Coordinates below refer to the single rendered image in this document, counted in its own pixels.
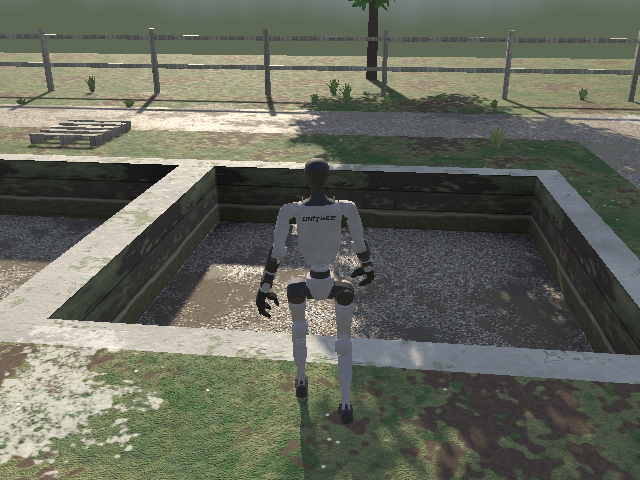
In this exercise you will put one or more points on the robot right hand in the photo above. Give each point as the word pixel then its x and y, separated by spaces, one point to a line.
pixel 360 272

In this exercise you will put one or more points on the robot left upper arm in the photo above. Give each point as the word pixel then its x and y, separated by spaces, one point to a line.
pixel 286 212

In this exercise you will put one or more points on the robot left hand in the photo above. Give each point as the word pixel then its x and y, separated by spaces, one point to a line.
pixel 261 304

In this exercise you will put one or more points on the right robot forearm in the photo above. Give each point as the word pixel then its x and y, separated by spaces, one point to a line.
pixel 365 259

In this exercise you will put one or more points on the robot right upper arm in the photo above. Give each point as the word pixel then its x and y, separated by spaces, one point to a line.
pixel 350 211

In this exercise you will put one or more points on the left robot forearm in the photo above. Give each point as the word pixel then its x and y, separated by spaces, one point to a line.
pixel 269 273

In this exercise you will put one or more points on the robot left thigh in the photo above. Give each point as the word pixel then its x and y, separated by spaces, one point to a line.
pixel 297 294

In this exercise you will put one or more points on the right robot shin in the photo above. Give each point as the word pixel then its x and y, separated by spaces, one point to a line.
pixel 345 374

